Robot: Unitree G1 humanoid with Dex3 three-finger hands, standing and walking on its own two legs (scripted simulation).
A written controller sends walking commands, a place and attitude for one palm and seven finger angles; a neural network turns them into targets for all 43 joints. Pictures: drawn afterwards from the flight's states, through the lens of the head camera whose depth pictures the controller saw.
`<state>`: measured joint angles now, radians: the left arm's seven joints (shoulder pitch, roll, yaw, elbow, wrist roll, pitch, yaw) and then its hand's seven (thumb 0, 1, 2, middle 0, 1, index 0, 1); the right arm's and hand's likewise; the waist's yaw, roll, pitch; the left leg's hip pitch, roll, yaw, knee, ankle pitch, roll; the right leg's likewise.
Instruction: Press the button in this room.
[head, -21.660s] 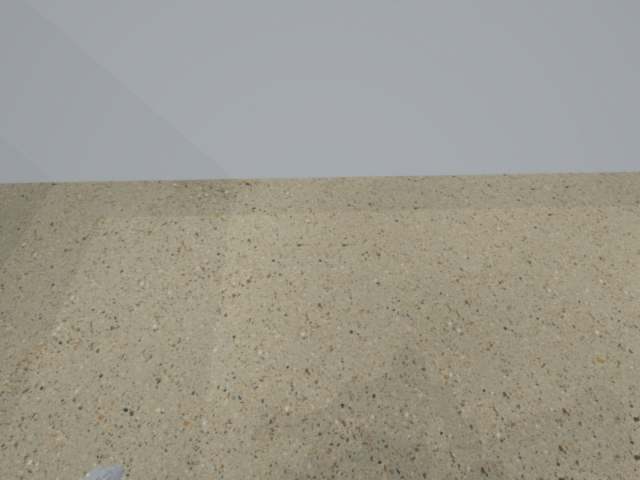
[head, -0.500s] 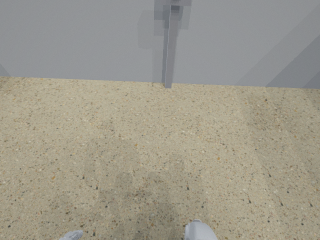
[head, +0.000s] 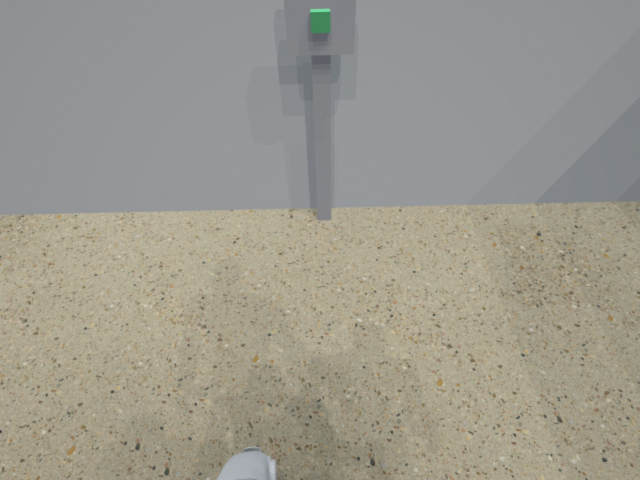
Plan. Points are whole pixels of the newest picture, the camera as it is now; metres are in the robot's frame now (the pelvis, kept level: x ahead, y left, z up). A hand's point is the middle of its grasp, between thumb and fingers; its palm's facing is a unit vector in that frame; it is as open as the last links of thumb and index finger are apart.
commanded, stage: stand and wait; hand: left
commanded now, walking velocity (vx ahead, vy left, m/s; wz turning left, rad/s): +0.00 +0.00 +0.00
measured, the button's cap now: (320, 20) +1.23 +0.07 +0.07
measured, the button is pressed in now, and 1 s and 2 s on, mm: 0 0 0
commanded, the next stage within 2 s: look at it before walking up in 1.18 s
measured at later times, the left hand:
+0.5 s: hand out of the picture +0.12 +0.19 -0.19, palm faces +0.03 -0.98 -0.18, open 7.4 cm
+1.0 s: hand out of the picture +0.14 +0.15 -0.18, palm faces +0.03 -0.98 -0.17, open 7.4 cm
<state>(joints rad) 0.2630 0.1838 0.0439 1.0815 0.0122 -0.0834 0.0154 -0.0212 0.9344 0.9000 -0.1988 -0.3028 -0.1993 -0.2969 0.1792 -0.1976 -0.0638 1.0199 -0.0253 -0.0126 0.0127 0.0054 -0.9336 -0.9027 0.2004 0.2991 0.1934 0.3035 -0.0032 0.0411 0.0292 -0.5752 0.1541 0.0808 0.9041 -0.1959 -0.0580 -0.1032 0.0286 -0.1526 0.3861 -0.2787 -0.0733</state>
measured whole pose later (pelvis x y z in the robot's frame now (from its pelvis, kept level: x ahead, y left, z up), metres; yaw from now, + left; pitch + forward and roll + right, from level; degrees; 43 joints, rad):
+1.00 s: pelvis +0.15 -0.01 +0.00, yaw +0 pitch -1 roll +0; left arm 0.30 0.11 0.00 1.15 0.00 -0.02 0.04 0.01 0.91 0.90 -0.20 -0.30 -0.20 -0.30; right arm 0.32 -0.10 -0.01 1.19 -0.01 0.00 -0.02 0.00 -0.91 -0.90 0.20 0.30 0.20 0.30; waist -0.01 0.00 0.03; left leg -0.16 0.09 0.13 0.41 -0.21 -0.04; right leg -0.12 -0.03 -0.10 0.42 -0.29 -0.01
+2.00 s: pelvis +0.16 +0.01 +0.00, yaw -2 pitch -1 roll +0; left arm 0.27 0.15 0.02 1.12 0.01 -0.01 0.03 0.01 0.90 0.90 -0.20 -0.30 -0.20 -0.30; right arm 0.25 -0.14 -0.03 1.14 -0.01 0.00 -0.03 0.00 -0.91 -0.90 0.20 0.30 0.20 0.30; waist 0.01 -0.02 0.05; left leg -0.17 0.08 0.17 0.45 -0.25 -0.02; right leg -0.13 -0.05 -0.06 0.44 -0.30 0.02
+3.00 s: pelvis +0.41 -0.02 +0.00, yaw -35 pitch +0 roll -1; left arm 0.16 0.29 0.11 0.93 0.02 0.03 -0.02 0.01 0.91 0.90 -0.19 -0.30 -0.19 -0.30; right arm 0.23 -0.17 -0.03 0.98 -0.02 -0.04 -0.02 0.00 -0.91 -0.90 0.20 0.30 0.20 0.30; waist 0.02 -0.05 0.11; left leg -0.24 0.10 0.26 0.52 -0.27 0.04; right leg -0.59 -0.07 -0.05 1.27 -0.30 0.05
